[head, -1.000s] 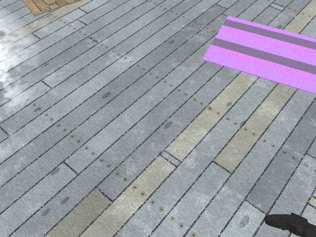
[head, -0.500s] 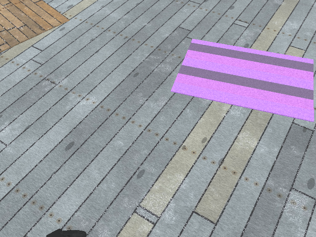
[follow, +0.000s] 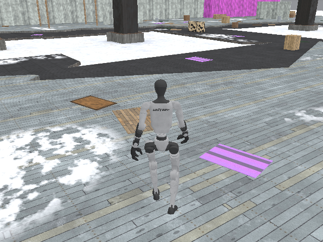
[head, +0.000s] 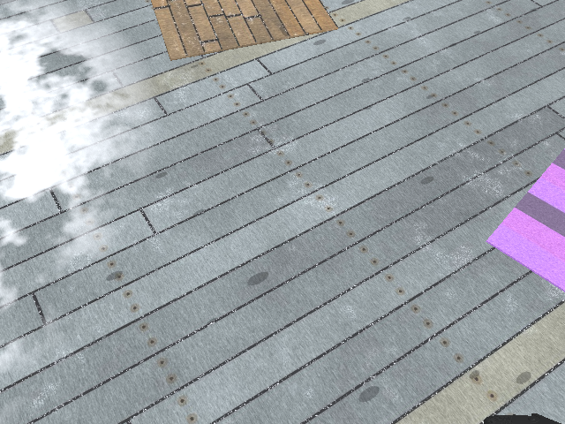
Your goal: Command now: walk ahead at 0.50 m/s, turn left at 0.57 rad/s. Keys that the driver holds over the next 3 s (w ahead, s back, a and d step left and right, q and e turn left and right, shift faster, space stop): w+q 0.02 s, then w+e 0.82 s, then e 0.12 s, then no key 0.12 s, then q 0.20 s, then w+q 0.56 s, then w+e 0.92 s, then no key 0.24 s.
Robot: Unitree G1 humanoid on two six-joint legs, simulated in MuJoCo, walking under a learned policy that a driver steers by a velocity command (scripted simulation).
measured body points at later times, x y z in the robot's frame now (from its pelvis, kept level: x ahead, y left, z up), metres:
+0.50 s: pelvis +0.27 -0.01 +0.01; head +0.30 -0.01 +0.46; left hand +0.45 +0.21 -0.11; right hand +0.22 -0.26 -0.13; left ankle +0.10 +0.06 -0.71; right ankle +0.40 -0.10 -0.70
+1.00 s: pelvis +0.55 -0.05 +0.02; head +0.58 -0.07 +0.46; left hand +0.63 +0.23 -0.11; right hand +0.66 -0.34 -0.08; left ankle +0.73 +0.01 -0.70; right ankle +0.40 -0.08 -0.71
